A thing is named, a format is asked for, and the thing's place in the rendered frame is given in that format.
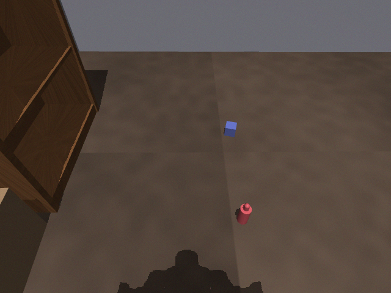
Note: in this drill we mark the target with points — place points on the bookshelf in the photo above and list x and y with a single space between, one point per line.
47 105

